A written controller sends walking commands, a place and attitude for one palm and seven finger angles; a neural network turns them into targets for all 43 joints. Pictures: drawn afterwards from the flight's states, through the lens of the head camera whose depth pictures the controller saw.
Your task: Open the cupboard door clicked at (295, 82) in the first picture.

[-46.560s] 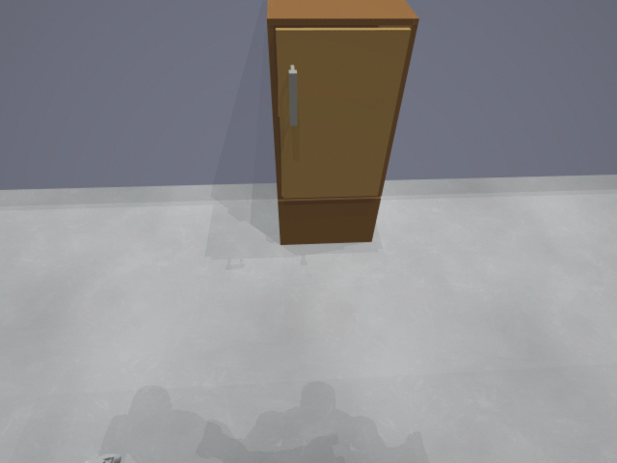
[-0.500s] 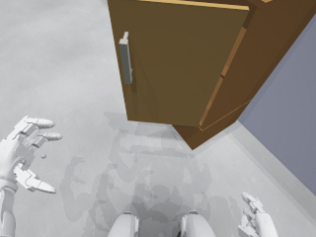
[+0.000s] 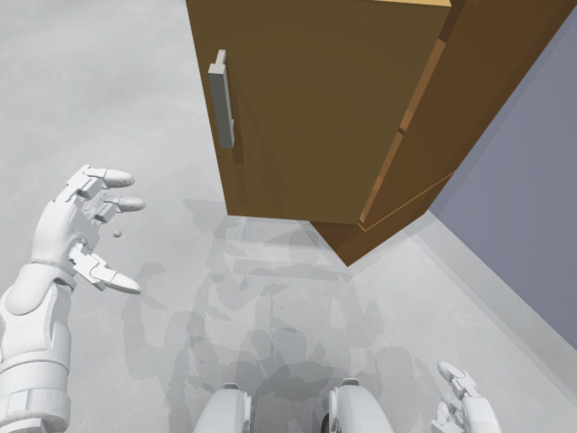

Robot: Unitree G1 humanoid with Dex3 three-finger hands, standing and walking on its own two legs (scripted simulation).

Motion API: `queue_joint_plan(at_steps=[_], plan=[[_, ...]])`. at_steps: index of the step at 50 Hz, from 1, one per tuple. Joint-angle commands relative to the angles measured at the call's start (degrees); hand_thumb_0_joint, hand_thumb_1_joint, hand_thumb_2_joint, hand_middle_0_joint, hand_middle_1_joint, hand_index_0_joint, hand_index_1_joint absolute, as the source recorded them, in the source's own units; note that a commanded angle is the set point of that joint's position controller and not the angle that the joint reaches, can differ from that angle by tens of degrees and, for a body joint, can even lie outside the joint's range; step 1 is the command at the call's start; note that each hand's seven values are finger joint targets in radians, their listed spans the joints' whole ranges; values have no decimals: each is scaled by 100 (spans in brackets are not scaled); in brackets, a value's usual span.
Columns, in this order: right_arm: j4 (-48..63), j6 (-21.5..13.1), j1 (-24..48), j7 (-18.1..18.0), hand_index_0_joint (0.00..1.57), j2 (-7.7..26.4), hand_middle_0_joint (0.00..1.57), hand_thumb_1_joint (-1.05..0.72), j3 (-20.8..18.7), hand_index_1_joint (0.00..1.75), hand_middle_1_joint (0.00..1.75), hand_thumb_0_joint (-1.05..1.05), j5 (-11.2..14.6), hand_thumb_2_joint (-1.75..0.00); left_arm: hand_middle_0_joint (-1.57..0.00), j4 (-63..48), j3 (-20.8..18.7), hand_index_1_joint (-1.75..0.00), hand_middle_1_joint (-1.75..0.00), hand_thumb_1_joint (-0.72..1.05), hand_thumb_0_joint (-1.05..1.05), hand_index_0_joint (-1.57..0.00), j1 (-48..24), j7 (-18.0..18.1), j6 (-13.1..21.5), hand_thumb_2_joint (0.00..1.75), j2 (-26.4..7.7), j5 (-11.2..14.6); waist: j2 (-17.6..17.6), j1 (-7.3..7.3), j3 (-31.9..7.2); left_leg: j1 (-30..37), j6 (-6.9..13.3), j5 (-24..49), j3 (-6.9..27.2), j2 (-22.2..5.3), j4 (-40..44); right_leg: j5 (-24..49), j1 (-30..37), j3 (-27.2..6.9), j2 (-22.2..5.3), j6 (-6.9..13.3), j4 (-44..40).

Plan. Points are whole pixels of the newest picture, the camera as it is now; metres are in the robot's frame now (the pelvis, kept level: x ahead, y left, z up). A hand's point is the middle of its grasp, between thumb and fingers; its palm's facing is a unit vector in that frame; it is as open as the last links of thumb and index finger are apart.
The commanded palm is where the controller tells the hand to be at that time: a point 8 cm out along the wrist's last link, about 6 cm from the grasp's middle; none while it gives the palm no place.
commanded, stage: move the hooked fingers beside the handle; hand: left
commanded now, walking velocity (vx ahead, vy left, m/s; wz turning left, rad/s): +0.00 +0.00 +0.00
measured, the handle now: (224, 102) +0.62 +0.13 +0.04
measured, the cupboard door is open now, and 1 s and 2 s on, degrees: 51 51 51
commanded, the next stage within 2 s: slide the fingers in behind the handle in 1.98 s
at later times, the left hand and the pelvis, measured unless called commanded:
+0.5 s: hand (150, 182) +0.44 +0.22 +0.05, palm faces -0.06 -1.00 -0.02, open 14.0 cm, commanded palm +0.43 +0.27 +0.05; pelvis +0.00 -0.01 -0.01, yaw -1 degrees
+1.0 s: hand (178, 134) +0.54 +0.20 +0.04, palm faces -0.07 -1.00 -0.03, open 14.0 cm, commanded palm +0.54 +0.24 +0.04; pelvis -0.01 +0.00 -0.03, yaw -2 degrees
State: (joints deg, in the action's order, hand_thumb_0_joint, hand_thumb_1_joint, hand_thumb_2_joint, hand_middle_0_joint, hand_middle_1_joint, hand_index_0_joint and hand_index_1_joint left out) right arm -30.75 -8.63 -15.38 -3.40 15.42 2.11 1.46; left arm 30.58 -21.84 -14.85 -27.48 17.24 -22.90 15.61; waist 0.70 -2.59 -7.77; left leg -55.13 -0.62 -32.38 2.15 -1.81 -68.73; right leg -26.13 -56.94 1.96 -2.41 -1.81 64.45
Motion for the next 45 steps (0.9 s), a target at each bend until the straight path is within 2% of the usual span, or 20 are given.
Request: queue_joint_plan(at_steps=[1, 2, 6, 10, 14, 16, 18, 20, 22, 26, 28, 30, 32, 33, 37, 39, 42, 43, 44, 45], plan=[[570, -116, -329, -40, 20, 959, 20, -90, -424, 30, 30, 0, 4, -90, -30, -657, -542, -120, -120, -50, 0, -30, -1616, 138, 404, 30, -1498, 63, 216, -21, -1953, 919, 88, 1895, -67, 148, 1126, 1125, 1361, 95, 301, 303, -664], [567, -95, -349, -39, 20, 950, 20, -90, -403, 30, 30, 0, -1, -90, -30, -536, -457, -120, -120, -50, 0, -30, -1771, 107, 435, 30, -1412, 93, 203, -53, -1940, 854, 110, 1940, -76, 165, 1064, 1203, 1371, 82, 324, 315, -629], [488, -3, -452, -5, 20, 935, 20, -90, -441, 30, 30, 0, -10, -90, -30, -457, -539, -120, -120, -50, 0, -30, -2055, 68, 599, 30, -1552, 22, 440, -11, -2273, 989, 104, 2165, -120, 159, 1061, 1450, 1530, 24, 300, 312, -617], [299, 99, -574, -9, 20, 959, 20, -90, -455, 30, 30, 0, -11, -90, -30, 100, -517, -120, -120, -50, 0, -30, -2688, 69, 646, 30, -1604, -32, 167, -183, -2167, 725, 152, 1970, -146, 149, 928, 1421, 1439, -36, 302, 265, -631], [182, 189, -674, -24, 20, 980, 20, -90, -448, 30, 30, 0, -20, -90, -30, 448, -594, -120, -120, -50, 0, -30, -3361, 60, 741, 30, -1892, -170, 352, -222, -2336, 726, 172, 2013, -141, 147, 861, 1475, 1410, -79, 297, 288, -571], [159, 218, -726, 4, 20, 953, 20, -90, -466, 30, 30, 0, -36, -90, -30, 454, -522, -120, -120, -50, 0, -30, -3456, 77, 786, 30, -1802, -208, 529, -205, -2549, 881, 164, 2206, -147, 151, 838, 1629, 1411, -74, 293, 288, -538], [145, 277, -794, 29, 20, 979, 20, -90, -468, 30, 30, 0, -43, -90, -30, 657, -706, -120, -120, -50, 0, -30, -3394, 68, 789, 30, -2012, -209, 486, -160, -2670, 882, 154, 2413, -137, 139, 808, 1818, 1507, -70, 309, 298, -494], [111, 339, -800, 46, 20, 969, 20, -90, -452, 30, 30, 0, -41, -90, -30, 919, -573, -120, -120, -50, 0, -30, -3723, 102, 750, 30, -1917, -274, 381, -279, -2452, 635, 179, 2147, -154, 138, 783, 1671, 1398, -81, 296, 265, -520], [114, 395, -862, 45, 20, 1005, 20, -90, -443, 30, 30, 0, -46, -90, -30, 1229, -724, -120, -120, -50, 0, -30, -3898, 149, 739, 30, -2123, -317, 264, -306, -2352, 494, 203, 2027, -146, 135, 752, 1554, 1341, -80, 320, 279, -506], [58, 482, -954, 60, 20, 1002, 20, -90, -420, 30, 30, 0, -84, -90, -30, 1449, -701, -120, -120, -50, 0, -30, -4612, 208, 841, 30, -2310, -502, 487, -412, -2505, 439, 207, 1930, -156, 132, 677, 1481, 1216, -121, 306, 257, -470], [20, 531, -1020, 60, 20, 1025, 20, -90, -403, 30, 30, 0, -99, -90, -30, 1671, -712, -120, -120, -50, 0, -30, -4935, 201, 890, 30, -2408, -531, 351, -513, -2542, 398, 228, 1910, -120, 111, 605, 1458, 1120, -120, 335, 251, -441], [-20, 562, -1058, 65, 20, 1038, 20, -90, -382, 30, 30, 0, -115, -90, -30, 1841, -626, -120, -120, -50, 0, -30, -5246, 211, 896, 30, -2417, -610, 528, -592, -2515, 369, 229, 1870, -89, 109, 589, 1390, 985, -105, 332, 258, -416], [0, 603, -1129, 82, 20, 1052, 20, -90, -376, 30, 30, 0, -142, -90, -30, 1913, -613, -120, -120, -50, 0, -30, -5421, 224, 895, 30, -2455, -646, 743, -603, -2745, 538, 219, 2031, -46, 120, 546, 1429, 857, -59, 349, 288, -332], [-61, 631, -1176, 87, 20, 1075, 20, -90, -388, 30, 30, 0, -158, -90, -30, 1926, -644, -120, -120, -50, 0, -30, -5560, 236, 888, 30, -2517, -675, 694, -663, -2881, 643, 214, 2125, -6, 92, 521, 1472, 789, -38, 342, 262, -329], [-62, 723, -1288, 123, 20, 1103, 20, -90, -353, 30, 30, 0, -195, -90, -30, 2233, -581, -120, -120, -50, 0, -30, -5870, 338, 789, 30, -2488, -760, 727, -775, -2837, 625, 220, 2160, 68, 84, 469, 1375, 517, 20, 370, 276, -280], [-111, 785, -1351, 130, 20, 1126, 20, -90, -332, 30, 30, 0, -216, -90, -30, 2310, -697, -120, -120, -50, 0, -30, -6173, 423, 750, 30, -2760, -875, 781, -829, -2917, 548, 217, 2141, 81, 61, 434, 1367, 499, 7, 365, 252, -278], [-83, 852, -1442, 150, 20, 1132, 20, -90, -293, 30, 30, 0, -251, -90, -30, 2462, -806, -120, -120, -50, 0, -30, -6366, 527, 735, 30, -2976, -982, 814, -883, -2948, 435, 238, 2193, 101, 68, 363, 1408, 472, 26, 396, 278, -218], [-110, 876, -1466, 163, 20, 1130, 20, -90, -288, 30, 30, 0, -269, -90, -30, 2428, -753, -120, -120, -50, 0, -30, -6561, 538, 737, 30, -2986, -1031, 971, -937, -3106, 506, 229, 2278, 91, 51, 333, 1488, 463, 5, 387, 259, -211], [-109, 909, -1522, 175, 20, 1130, 20, -90, -290, 30, 30, 0, -279, -90, -30, 2477, -820, -120, -120, -50, 0, -30, -6513, 560, 730, 30, -3068, -1081, 972, -899, -3202, 536, 220, 2359, 106, 48, 318, 1525, 484, 23, 388, 268, -190], [-114, 936, -1531, 188, 20, 1134, 20, -90, -273, 30, 30, 0, -286, -90, -30, 2607, -799, -120, -120, -50, 0, -30, -6539, 580, 702, 30, -3081, -1129, 1024, -932, -3103, 510, 212, 2353, 121, 37, 321, 1476, 381, 44, 389, 270, -189]])
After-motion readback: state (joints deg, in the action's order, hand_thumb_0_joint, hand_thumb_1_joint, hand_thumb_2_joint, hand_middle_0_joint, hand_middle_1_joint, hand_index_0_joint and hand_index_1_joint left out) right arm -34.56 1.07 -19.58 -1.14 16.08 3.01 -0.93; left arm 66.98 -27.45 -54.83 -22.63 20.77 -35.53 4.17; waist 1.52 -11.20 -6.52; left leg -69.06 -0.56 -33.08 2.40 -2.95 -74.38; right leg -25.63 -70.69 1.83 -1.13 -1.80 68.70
